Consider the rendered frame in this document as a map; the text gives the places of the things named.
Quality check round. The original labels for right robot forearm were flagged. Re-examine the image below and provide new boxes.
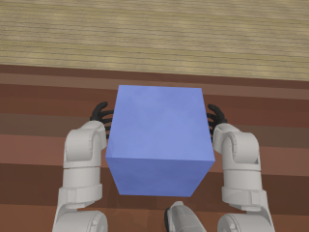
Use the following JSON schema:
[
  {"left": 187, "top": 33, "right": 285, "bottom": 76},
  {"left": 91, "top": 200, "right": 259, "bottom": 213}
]
[{"left": 212, "top": 123, "right": 275, "bottom": 232}]

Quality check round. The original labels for robot right thigh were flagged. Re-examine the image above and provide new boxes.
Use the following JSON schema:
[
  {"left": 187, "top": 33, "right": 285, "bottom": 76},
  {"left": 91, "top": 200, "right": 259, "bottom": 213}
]
[{"left": 167, "top": 205, "right": 207, "bottom": 232}]

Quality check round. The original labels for carton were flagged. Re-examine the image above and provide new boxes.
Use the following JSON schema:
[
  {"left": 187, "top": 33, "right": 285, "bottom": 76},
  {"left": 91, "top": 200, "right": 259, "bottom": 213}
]
[{"left": 105, "top": 85, "right": 215, "bottom": 197}]

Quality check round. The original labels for robot left hand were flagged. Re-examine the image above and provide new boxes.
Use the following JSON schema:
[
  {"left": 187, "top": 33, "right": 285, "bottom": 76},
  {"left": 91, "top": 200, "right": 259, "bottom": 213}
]
[{"left": 90, "top": 101, "right": 114, "bottom": 139}]

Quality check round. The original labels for left robot forearm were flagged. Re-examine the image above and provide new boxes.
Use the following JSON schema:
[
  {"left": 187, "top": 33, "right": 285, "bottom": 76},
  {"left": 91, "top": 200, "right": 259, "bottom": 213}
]
[{"left": 52, "top": 120, "right": 107, "bottom": 232}]

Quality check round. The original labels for robot right hand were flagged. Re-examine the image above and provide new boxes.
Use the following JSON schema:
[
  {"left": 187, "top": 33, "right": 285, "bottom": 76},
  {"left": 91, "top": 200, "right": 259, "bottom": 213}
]
[{"left": 206, "top": 104, "right": 228, "bottom": 143}]

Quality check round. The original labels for left robot upper arm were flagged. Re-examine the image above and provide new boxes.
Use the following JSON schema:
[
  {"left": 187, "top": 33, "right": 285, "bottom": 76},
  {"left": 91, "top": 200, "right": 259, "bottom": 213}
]
[{"left": 53, "top": 210, "right": 108, "bottom": 232}]

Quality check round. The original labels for right robot upper arm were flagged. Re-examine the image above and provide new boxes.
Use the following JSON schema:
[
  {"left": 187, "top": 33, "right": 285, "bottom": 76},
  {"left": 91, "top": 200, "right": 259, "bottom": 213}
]
[{"left": 217, "top": 213, "right": 274, "bottom": 232}]

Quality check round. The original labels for robot right shin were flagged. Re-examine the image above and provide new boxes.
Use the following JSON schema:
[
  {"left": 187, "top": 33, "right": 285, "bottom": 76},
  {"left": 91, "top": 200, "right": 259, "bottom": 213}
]
[{"left": 169, "top": 201, "right": 183, "bottom": 232}]

